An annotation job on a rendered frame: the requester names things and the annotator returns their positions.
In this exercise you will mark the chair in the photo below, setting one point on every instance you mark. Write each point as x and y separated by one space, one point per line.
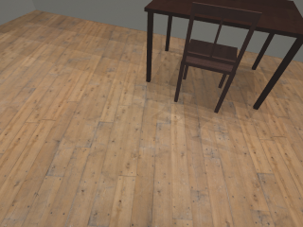
215 57

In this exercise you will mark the table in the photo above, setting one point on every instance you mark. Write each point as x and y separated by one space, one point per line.
280 17

